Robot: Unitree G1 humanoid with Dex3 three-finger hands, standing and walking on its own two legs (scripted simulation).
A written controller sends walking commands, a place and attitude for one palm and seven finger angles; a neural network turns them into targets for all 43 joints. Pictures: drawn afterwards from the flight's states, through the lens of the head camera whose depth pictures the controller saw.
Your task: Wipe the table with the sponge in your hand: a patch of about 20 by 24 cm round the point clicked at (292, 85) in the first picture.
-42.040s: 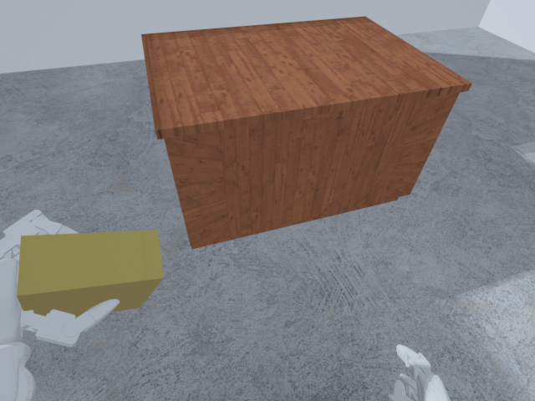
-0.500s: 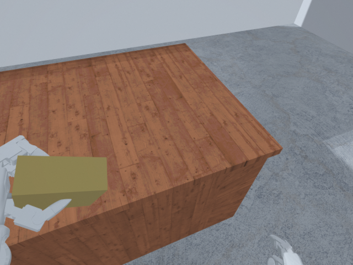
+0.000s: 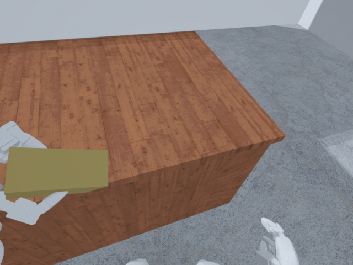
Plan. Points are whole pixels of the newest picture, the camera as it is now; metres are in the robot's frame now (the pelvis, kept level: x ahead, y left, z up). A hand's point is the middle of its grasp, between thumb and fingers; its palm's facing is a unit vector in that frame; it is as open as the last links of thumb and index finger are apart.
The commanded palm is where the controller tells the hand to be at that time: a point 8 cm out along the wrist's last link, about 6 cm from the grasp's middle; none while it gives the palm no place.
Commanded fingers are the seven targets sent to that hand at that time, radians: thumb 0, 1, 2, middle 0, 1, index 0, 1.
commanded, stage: step back with the hand held close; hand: left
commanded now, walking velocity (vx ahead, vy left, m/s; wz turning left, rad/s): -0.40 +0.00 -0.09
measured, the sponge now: (70, 174) +0.23 +0.21 +0.14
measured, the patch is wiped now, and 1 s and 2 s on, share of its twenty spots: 1.00 1.00 1.00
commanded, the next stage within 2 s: stop stepping back and stand still in 0.38 s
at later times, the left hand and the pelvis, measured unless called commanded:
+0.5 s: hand out of the picture +0.09 +0.24 +0.17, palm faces +0.35 -0.86 -0.38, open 9.6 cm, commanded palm +0.03 +0.27 +0.20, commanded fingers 0.00 0.10 1.30 -1.20 -1.60 -1.20 -1.60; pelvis -0.14 +0.00 +0.00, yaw -2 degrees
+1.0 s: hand out of the picture -0.07 +0.19 +0.18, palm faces +0.33 -0.88 -0.33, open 9.6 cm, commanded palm -0.12 +0.24 +0.20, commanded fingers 0.00 0.10 1.30 -1.20 -1.60 -1.20 -1.60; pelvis -0.29 -0.04 +0.01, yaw -1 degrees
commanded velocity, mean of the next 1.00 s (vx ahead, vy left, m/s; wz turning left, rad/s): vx -0.02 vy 0.03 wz -0.01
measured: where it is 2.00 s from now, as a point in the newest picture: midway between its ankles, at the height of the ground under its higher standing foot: outside the picture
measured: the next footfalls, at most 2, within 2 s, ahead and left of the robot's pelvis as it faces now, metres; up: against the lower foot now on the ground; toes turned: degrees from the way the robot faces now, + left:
right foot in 0.18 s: -0.03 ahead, -0.16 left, +0.00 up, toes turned -1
left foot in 0.42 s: -0.08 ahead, +0.10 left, +0.00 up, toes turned +0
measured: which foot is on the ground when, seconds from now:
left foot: down 0.00-0.22, up 0.24-0.40, down 0.42-0.76, up 0.78-1.00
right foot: up 0.00-0.16, down 0.18-0.42, up 0.44-0.74, down 0.76-1.00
